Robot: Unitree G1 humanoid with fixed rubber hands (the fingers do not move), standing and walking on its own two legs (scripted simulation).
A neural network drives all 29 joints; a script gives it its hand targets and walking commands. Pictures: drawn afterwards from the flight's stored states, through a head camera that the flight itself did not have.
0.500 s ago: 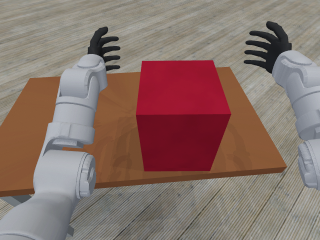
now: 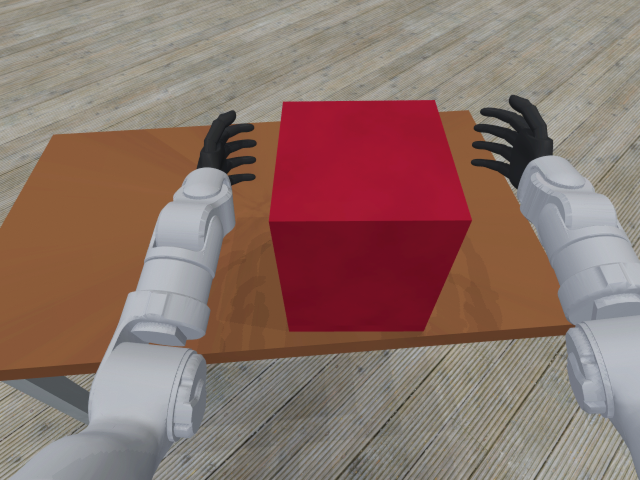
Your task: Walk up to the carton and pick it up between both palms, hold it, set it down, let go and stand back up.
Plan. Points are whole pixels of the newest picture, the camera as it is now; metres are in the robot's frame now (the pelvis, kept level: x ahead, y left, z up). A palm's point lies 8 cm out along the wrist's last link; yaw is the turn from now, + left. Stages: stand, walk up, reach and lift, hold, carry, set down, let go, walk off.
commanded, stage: reach and lift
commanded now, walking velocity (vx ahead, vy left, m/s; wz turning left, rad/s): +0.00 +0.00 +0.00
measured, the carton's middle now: (357, 223) +0.44 -0.02 +0.05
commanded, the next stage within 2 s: none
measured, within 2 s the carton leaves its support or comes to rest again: neither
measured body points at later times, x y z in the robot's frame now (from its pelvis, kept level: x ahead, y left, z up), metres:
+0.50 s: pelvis +0.00 +0.00 +0.00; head +0.04 +0.00 +0.45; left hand +0.45 +0.14 +0.11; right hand +0.45 -0.19 +0.12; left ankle +0.01 +0.14 -0.75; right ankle +0.01 -0.11 -0.75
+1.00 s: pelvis +0.00 +0.00 +0.00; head +0.04 +0.01 +0.45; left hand +0.45 +0.12 +0.12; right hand +0.45 -0.18 +0.12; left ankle +0.01 +0.14 -0.75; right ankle +0.01 -0.11 -0.75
